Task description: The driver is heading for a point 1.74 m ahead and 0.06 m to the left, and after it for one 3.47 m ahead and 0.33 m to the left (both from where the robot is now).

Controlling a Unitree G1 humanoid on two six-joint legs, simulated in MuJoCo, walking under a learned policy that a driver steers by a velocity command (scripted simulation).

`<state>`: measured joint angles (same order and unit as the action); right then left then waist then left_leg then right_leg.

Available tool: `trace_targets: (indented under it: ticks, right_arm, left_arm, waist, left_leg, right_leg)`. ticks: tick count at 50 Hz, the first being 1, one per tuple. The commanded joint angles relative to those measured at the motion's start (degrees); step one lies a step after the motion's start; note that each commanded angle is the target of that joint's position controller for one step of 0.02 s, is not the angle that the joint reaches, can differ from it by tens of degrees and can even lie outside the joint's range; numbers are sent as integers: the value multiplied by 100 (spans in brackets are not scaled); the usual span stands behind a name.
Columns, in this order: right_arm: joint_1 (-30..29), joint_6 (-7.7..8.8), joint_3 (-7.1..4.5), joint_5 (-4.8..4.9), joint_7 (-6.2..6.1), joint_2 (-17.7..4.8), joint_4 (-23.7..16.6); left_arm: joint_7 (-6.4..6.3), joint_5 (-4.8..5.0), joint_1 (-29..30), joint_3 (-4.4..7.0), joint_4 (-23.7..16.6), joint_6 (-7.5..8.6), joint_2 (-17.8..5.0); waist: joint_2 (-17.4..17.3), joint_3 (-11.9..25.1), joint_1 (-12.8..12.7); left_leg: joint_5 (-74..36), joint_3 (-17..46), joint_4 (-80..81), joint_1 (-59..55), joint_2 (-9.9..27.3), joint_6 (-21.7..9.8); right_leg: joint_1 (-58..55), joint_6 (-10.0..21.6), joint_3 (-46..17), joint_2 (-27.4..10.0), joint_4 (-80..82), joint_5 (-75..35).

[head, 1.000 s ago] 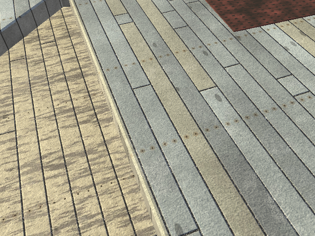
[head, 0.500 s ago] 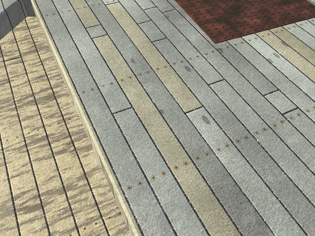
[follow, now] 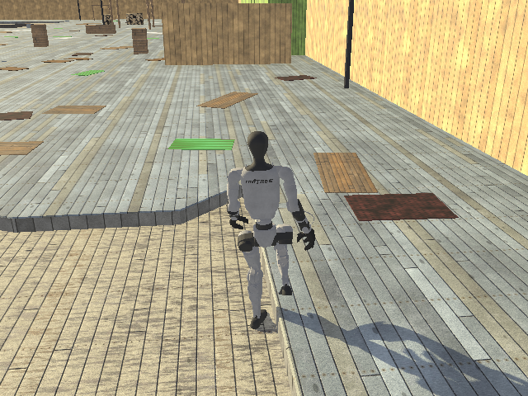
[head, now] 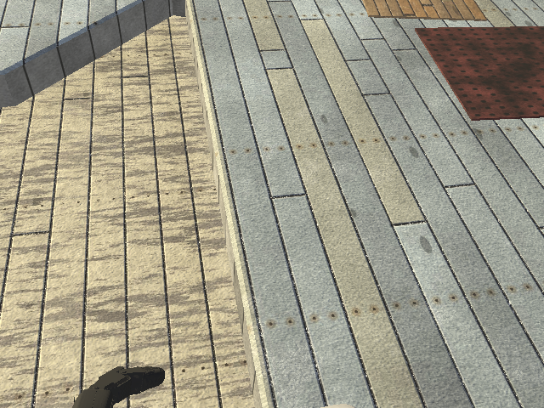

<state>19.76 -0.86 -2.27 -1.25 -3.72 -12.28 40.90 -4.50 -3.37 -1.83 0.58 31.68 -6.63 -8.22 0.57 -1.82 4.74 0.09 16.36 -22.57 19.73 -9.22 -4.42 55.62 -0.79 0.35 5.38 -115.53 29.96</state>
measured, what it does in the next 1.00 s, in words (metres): steps on the spot, turning left: right foot 0.15 m higher, then left foot 0.15 m lower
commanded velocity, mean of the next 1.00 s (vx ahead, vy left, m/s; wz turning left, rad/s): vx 0.00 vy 0.00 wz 0.28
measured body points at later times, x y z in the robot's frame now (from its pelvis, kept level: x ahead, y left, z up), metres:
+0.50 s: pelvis -0.05 -0.03 +0.11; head -0.03 -0.06 +0.56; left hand +0.00 +0.26 +0.02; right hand +0.15 -0.27 +0.00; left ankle -0.12 +0.13 -0.48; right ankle -0.03 -0.14 -0.59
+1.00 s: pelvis -0.06 +0.07 +0.00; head -0.07 +0.10 +0.45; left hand -0.04 +0.31 -0.15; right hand +0.05 -0.14 -0.13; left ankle -0.11 +0.14 -0.74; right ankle +0.01 -0.03 -0.62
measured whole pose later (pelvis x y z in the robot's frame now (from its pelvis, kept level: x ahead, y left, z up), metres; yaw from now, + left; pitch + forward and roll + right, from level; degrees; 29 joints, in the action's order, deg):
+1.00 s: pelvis -0.06 +0.07 +0.00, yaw +16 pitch +0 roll +0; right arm 20.1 0.4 1.3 -0.9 -1.6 -7.8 49.5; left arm -1.3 -1.7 -15.3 1.8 45.0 -3.6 -11.1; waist 4.5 0.8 -1.9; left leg 15.6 1.2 -24.6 8.8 -4.4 -4.2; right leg 39.8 -0.6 2.5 -1.3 -75.4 13.0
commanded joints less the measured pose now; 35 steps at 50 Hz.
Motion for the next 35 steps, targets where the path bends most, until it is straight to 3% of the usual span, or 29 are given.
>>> trace_targets:
  ticks: [1, 4, 6, 7, 8, 9, 10, 11, 12, 13, 14, 15, 16, 17, 19, 21, 23, 26, 28, 31, 33, 35]
  right_arm:
    - [447, 68, -279, 1, -21, -865, -264]
    - [514, 42, -330, -13, -21, -877, -222]
    - [421, -23, -379, 6, -30, -888, -251]
    - [123, -71, -415, 43, -17, -907, -361]
    - [38, -114, -457, 43, 21, -931, -428]
    - [56, -96, -487, 36, 75, -928, -447]
    - [-144, -43, -447, -28, 132, -656, -418]
    - [-1530, 39, -367, -134, 319, -392, -1316]
    - [-2419, 97, -570, -370, 372, -1053, -1442]
    - [-1600, 84, -518, -211, 367, -721, -1247]
    - [-919, 4, -466, -207, 347, -700, -917]
    - [-349, -98, -550, -144, 349, -853, -590]
    - [57, -218, -610, -126, 343, -977, -388]
    - [163, -333, -598, -77, 357, -959, -344]
    - [19, -449, -462, 17, 407, -766, -366]
    - [-415, -438, -360, 26, 485, -680, -499]
    - [-839, -414, -345, -63, 531, -734, -601]
    - [-1228, -401, -359, -82, 524, -843, -694]
    - [-1408, -394, -355, -42, 524, -868, -748]
    - [-1252, -338, -313, 77, 596, -774, -674]
    - [-1010, -258, -234, 214, 664, -643, -435]
    - [-697, -224, -180, 297, 651, -452, -127]
  left_arm:
    - [43, 17, 536, -39, -666, 79, -24]
    - [115, 75, 509, -57, -766, 107, -85]
    - [202, 135, 361, -102, -808, 168, -127]
    - [255, 215, 73, -111, -780, 199, -185]
    - [306, 274, -458, -45, -645, 204, -343]
    - [333, 307, -1463, 65, -407, 217, -569]
    - [288, 236, -2286, 235, -208, 349, -1122]
    - [200, 176, -2404, 366, -189, 414, -1884]
    - [6, 247, -1984, 243, -14, 482, -1536]
    - [-61, 101, -949, 169, -64, 565, -1320]
    - [0, 38, -269, 137, -115, 616, -1032]
    - [68, 45, 324, 106, -165, 630, -837]
    - [143, 106, 628, 103, -194, 594, -750]
    - [221, 180, 719, 136, -179, 544, -752]
    - [231, 241, 343, 214, -43, 517, -859]
    - [183, 258, -468, 295, 178, 574, -1060]
    - [134, 277, -1185, 369, 366, 660, -1237]
    - [73, 242, -1596, 427, 408, 742, -1351]
    - [43, 205, -1671, 445, 390, 763, -1390]
    - [6, 111, -1532, 432, 315, 751, -1318]
    - [-28, 125, -1512, 430, 344, 705, -1183]
    - [-121, 154, -1743, 452, 439, 623, -1192]
  waist:
    - [-605, 493, 122]
    - [-726, 502, 108]
    - [-1012, 540, 25]
    - [-1244, 552, -199]
    - [-1564, 582, -435]
    - [-1737, 530, -838]
    - [-182, 111, -1383]
    - [2529, -401, -1860]
    - [1293, -906, -1859]
    - [973, -767, -809]
    - [700, -526, -283]
    - [546, -421, 165]
    - [481, -302, 491]
    - [460, -199, 582]
    - [254, -188, 371]
    - [165, -77, -61]
    - [468, 78, -476]
    - [900, 245, -829]
    - [1032, 298, -929]
    - [1081, 364, -869]
    - [854, 498, -898]
    - [435, 517, -878]
  left_leg:
    - [1178, 1934, 1005, -1604, 1611, -1151]
    - [1399, 1833, 1391, -1485, 1557, -1130]
    - [1734, 1471, 1947, -887, 1415, -904]
    - [1810, 1147, 2276, -63, 1294, -748]
    - [2105, 967, 2567, 647, 1196, -592]
    - [2683, 1070, 2716, 1257, 1166, -260]
    - [4096, 875, 808, 2219, 724, 238]
    - [4250, 25, -1992, 4632, 92, 487]
    - [3939, 887, -3335, 4478, 192, 584]
    - [3630, 561, -4631, 3776, -45, 512]
    - [3058, 182, -5681, 2917, -88, 429]
    - [2177, -186, -6390, 2255, -179, 387]
    - [1587, -503, -6891, 1768, -218, 446]
    - [1156, -688, -7103, 1446, -152, 496]
    - [639, -846, -7168, 1538, -62, 610]
    - [399, -782, -6673, 1836, -21, 695]
    - [488, -641, -6041, 2089, -60, 829]
    - [803, -434, -5187, 2261, -23, 952]
    - [964, -392, -4391, 2203, 125, 971]
    - [868, -572, -2475, 1469, 596, 803]
    - [-71, -1131, -744, 187, 929, 553]
    - [-1744, -1492, 718, -1073, 1063, 369]
  right_leg:
    - [786, 54, 71, 58, -82, 272]
    - [50, 169, 118, 38, 883, 774]
    - [-1282, 371, 218, 33, 2381, 1468]
    - [-2567, 539, 309, 127, 3441, 1938]
    - [-3745, 680, 496, 353, 4221, 2384]
    - [-4838, 870, 513, 550, 5210, 2303]
    - [-5401, 1321, -1191, -79, 7094, 2437]
    - [-4801, 1969, -5380, -2868, 9433, 3289]
    - [-3336, 2268, -6559, -2749, 9724, 1150]
    - [-2665, 2399, -5632, -2883, 9447, 616]
    - [-1982, 2061, -4440, -2483, 9113, 468]
    - [-1477, 1655, -3229, -1940, 8748, 362]
    - [-1147, 1388, -2354, -1659, 8650, 146]
    - [-1066, 1152, -1734, -1473, 8626, 108]
    - [-1562, 1019, -1171, -1353, 8448, -15]
    - [-2638, 1057, -1044, -1415, 8326, -515]
    - [-3748, 1190, -1109, -1601, 8208, -1242]
    - [-4673, 1375, -1331, -1921, 8027, -1962]
    - [-4874, 1446, -1498, -2073, 7826, -2174]
    - [-4439, 1341, -1469, -2039, 7237, -1873]
    - [-3786, 1085, -1020, -1706, 6762, -1560]
    - [-3286, 948, -815, -1517, 6225, -1546]
Next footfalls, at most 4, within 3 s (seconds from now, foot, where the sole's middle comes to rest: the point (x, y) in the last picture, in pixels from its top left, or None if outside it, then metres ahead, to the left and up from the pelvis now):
0.20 right None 0.01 -0.14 -0.63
0.74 left None -0.07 0.15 -0.78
1.16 right None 0.06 0.00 -0.78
2.02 left None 0.04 0.25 -0.78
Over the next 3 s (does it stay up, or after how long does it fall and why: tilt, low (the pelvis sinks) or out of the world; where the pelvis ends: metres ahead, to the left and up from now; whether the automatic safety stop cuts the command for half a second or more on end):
stays up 0.50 0.31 -0.02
